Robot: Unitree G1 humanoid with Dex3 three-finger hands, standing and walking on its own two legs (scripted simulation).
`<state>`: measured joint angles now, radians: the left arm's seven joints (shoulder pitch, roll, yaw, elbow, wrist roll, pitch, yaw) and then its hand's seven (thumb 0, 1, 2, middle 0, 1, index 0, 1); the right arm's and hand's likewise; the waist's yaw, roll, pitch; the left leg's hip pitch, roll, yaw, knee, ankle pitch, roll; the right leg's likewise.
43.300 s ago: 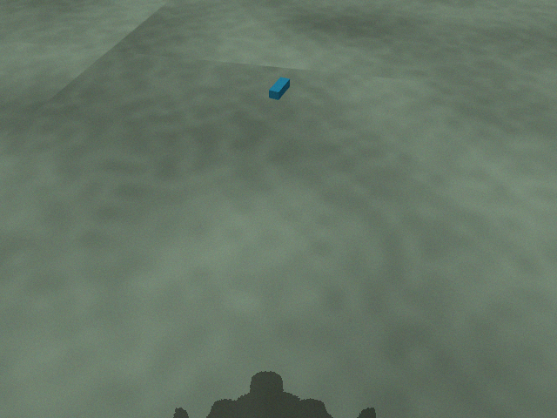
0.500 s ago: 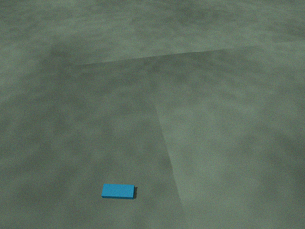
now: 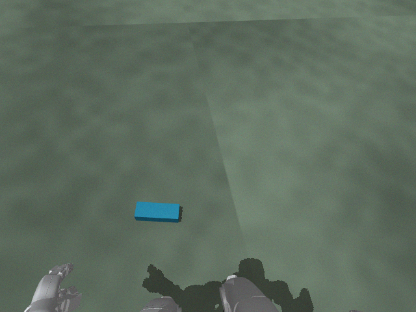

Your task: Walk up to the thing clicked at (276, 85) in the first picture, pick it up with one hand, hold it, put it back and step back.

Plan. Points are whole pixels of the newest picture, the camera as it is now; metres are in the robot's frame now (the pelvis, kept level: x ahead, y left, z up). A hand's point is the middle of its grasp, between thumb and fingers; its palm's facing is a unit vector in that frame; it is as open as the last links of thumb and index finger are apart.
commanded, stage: step back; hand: left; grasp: from above
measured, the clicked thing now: (157, 212) +0.53 +0.17 -0.73
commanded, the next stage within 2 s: none
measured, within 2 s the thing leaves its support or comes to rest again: neither
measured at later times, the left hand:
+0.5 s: hand out of the picture +0.01 +0.25 -0.14, palm faces -0.09 -0.91 -0.40, open 7.4 cm
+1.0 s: hand out of the picture -0.13 +0.27 -0.15, palm faces -0.07 -0.92 -0.39, open 7.4 cm
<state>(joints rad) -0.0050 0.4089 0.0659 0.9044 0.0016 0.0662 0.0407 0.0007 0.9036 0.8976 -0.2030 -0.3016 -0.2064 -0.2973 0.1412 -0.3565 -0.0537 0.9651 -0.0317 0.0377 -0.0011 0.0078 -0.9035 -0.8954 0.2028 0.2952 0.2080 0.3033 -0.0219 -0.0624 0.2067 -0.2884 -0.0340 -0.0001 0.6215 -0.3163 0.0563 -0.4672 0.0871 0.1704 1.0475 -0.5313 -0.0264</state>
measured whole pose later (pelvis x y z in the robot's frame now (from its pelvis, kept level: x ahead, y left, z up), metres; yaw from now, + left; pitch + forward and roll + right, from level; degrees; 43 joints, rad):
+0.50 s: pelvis -0.10 -0.01 +0.00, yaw -6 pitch -3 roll +1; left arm 0.19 0.35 0.07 0.85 0.03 0.04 0.00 0.00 0.90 0.90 -0.21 -0.30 -0.21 -0.30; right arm 0.13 -0.38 -0.05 0.89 0.01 0.05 -0.01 0.01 -0.90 -0.90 0.20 0.30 0.21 0.30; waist 0.02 0.01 0.15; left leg -0.46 -0.11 -0.07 1.04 -0.48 0.00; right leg -0.26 0.01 0.03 0.63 -0.32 -0.03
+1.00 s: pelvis -0.25 +0.00 -0.01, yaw -5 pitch -2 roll -1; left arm 0.17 0.41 0.09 0.82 0.02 0.06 0.00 0.00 0.90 0.90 -0.20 -0.30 -0.21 -0.30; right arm 0.13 -0.37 -0.04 0.82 -0.03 0.02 -0.02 0.01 -0.90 -0.90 0.21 0.30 0.21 0.30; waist 0.01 -0.02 0.17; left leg -0.38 0.05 0.00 0.63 -0.22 0.00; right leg -0.34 0.05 0.10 0.97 -0.52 0.02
